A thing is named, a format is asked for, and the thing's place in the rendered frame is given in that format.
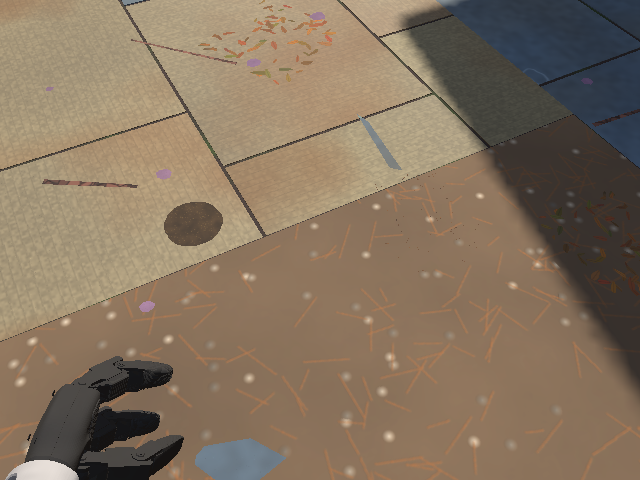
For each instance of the left robot hand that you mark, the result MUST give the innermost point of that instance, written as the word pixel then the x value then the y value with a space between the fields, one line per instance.
pixel 73 430

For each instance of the left robot forearm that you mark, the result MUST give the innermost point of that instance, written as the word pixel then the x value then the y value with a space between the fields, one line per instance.
pixel 42 470

